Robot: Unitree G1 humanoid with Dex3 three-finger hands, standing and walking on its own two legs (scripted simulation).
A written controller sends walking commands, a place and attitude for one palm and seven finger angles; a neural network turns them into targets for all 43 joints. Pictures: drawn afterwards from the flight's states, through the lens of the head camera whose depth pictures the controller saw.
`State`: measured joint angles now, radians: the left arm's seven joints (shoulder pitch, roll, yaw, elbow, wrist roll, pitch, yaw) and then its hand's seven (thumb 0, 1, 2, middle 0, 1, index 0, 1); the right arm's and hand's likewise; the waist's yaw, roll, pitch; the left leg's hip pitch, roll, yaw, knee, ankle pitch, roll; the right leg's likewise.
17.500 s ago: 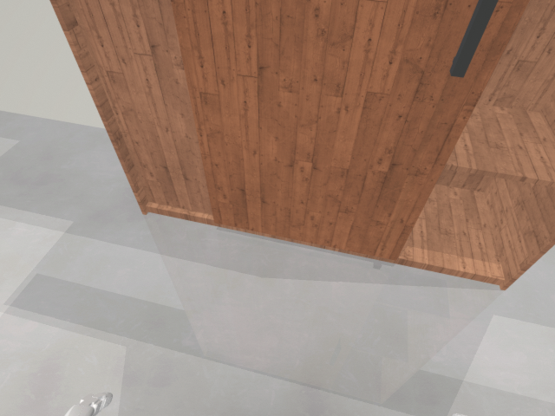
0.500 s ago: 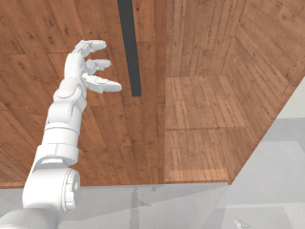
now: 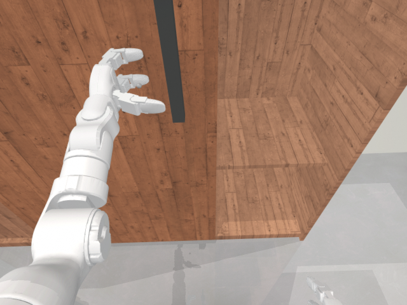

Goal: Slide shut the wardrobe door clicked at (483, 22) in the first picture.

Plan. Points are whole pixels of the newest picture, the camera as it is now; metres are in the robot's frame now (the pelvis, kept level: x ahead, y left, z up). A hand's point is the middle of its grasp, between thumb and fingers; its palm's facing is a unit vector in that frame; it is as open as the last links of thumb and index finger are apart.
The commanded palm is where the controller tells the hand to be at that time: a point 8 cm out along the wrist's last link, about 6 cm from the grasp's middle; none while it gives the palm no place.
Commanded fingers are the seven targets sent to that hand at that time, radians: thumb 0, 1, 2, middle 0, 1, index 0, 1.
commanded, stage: move the hooked fingers beside the handle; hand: left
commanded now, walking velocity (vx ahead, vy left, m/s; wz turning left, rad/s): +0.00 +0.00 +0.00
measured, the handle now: (171, 46) +0.52 +0.07 +0.27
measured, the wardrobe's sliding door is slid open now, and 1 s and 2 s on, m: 0.43 0.43 0.43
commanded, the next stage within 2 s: none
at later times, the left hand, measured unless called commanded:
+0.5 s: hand (138, 75) +0.47 +0.13 +0.24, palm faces +0.08 -1.00 +0.00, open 14.0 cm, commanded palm +0.44 +0.19 +0.23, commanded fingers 0.00 -0.50 0.30 -0.30 -1.20 -0.30 -1.20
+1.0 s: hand (130, 79) +0.46 +0.15 +0.23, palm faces +0.07 -1.00 +0.00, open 14.0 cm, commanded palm +0.43 +0.19 +0.23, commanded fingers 0.00 -0.50 0.30 -0.30 -1.20 -0.30 -1.20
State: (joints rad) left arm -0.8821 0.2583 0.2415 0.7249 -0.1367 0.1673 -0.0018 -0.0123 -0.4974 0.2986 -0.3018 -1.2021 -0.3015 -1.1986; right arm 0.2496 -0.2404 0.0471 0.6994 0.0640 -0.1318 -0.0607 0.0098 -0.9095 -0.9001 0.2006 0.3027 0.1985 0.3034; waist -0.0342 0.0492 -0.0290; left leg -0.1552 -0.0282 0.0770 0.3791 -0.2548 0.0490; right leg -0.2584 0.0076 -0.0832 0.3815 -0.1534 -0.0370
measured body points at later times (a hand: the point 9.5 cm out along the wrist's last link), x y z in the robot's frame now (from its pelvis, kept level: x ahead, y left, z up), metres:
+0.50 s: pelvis +0.01 +0.00 +0.00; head +0.02 -0.02 +0.45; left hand +0.46 +0.18 +0.24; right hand +0.12 -0.25 -0.11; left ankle -0.03 +0.08 -0.74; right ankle +0.03 -0.09 -0.74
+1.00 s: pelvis +0.01 +0.00 +0.00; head +0.01 -0.02 +0.45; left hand +0.45 +0.20 +0.24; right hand +0.14 -0.24 -0.11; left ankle -0.03 +0.08 -0.74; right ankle +0.03 -0.09 -0.74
